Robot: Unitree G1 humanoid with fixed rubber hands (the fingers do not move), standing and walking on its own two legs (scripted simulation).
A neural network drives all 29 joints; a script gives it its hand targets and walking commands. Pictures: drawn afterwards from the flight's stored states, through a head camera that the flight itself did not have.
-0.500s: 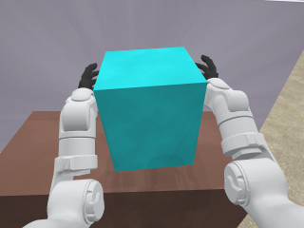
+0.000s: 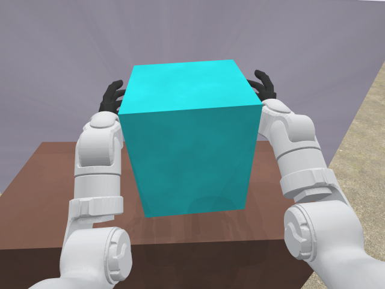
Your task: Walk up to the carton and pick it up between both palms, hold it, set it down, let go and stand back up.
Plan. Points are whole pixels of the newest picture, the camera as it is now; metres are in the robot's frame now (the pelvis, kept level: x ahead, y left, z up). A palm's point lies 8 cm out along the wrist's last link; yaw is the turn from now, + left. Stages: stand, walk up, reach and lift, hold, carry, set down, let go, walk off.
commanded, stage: hold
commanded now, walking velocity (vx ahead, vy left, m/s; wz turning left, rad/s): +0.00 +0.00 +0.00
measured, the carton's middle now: (189, 137) +0.38 +0.01 +0.19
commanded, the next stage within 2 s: set down in 0.50 s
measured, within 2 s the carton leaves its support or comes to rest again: neither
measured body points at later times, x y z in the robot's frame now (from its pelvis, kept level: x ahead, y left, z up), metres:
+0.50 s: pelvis +0.00 +0.00 +0.00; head -0.06 +0.02 +0.45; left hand +0.39 +0.16 +0.24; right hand +0.40 -0.14 +0.26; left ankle +0.05 +0.11 -0.75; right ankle +0.00 -0.12 -0.75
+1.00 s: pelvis +0.00 +0.00 +0.00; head -0.02 +0.04 +0.45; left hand +0.43 +0.17 +0.23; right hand +0.42 -0.14 +0.24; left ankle +0.05 +0.11 -0.75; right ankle +0.00 -0.12 -0.75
